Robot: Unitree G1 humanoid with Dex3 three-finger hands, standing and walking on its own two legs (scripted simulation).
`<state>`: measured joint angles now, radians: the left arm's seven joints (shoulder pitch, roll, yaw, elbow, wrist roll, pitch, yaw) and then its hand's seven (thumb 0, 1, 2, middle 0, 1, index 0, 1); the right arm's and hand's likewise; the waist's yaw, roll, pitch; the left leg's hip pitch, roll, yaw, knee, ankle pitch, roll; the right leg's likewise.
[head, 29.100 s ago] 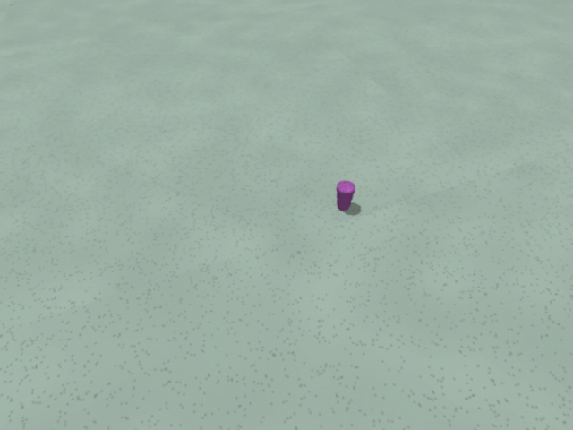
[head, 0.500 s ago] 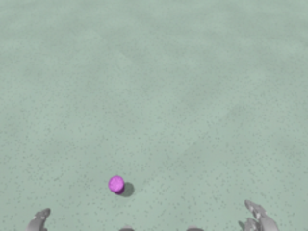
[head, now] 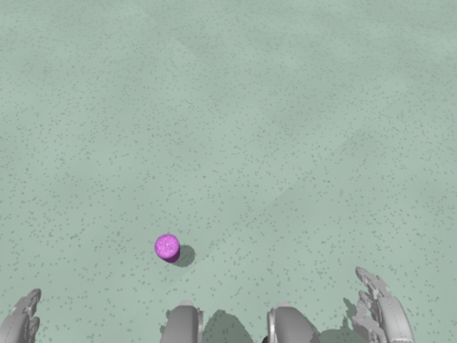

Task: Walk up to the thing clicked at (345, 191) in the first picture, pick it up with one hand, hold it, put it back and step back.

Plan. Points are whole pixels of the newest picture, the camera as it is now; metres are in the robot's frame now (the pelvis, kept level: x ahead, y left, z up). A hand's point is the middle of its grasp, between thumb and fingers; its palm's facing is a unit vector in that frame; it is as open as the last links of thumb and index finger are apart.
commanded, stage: go down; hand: left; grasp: from the side
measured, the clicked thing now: (169, 250) +0.43 +0.22 -0.59
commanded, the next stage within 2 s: approach in 1.90 s
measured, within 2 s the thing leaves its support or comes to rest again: neither
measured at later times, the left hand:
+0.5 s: hand (63, 277) +0.27 +0.37 -0.19, palm faces +0.22 -0.95 -0.23, open 17.2 cm
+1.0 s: hand (66, 261) +0.31 +0.39 -0.24, palm faces +0.24 -0.96 -0.16, open 17.1 cm
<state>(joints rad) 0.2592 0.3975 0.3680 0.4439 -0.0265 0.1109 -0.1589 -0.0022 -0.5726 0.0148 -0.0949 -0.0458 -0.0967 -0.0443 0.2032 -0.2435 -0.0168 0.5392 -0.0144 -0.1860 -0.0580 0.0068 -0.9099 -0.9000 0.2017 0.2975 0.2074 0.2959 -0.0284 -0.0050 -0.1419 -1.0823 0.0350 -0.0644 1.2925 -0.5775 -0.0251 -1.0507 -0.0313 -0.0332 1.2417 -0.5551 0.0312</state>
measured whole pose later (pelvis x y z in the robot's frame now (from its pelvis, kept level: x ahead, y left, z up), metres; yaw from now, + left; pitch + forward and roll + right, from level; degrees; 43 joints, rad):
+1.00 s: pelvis -0.07 +0.00 -0.23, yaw -4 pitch +32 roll -6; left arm -0.49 0.79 0.80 1.00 -0.13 -0.37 -0.55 -0.01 -0.44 0.08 -0.04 -0.09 -0.05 -0.08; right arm 0.11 -0.34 0.06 0.67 -0.04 -0.14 -0.02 0.00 -0.91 -0.90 0.20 0.30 0.21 0.30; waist -0.07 -0.03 -0.13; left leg -1.99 0.01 -0.14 2.11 -0.69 -0.04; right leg -1.95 -0.02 -0.04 2.04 -0.66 0.03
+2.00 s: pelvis -0.08 +0.01 -0.29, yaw -5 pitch +30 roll -8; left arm -0.62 0.90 0.87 1.08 -0.14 -0.39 -0.61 -0.01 -0.40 0.11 -0.03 -0.09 -0.03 -0.09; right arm 0.12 -0.36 0.10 0.69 -0.06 -0.12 0.00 0.00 -0.91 -0.91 0.20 0.30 0.21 0.30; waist -0.10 -0.04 -0.08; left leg -2.16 -0.01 -0.16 2.32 -0.69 -0.03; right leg -2.10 -0.01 -0.04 2.22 -0.66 0.05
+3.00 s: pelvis -0.09 +0.03 -0.37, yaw -14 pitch +13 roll -17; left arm -0.68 0.89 0.69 1.48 -0.08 -1.05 -0.18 -0.01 -0.58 0.05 -0.06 -0.09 -0.06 -0.08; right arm -0.15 -0.39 0.47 0.54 -0.35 0.02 0.11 0.00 -0.94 -0.91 0.20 0.30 0.21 0.30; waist -0.25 -0.26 0.28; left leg -2.22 -0.02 -0.36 2.67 -0.71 -0.01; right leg -2.07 0.07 -0.17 2.40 -0.61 0.06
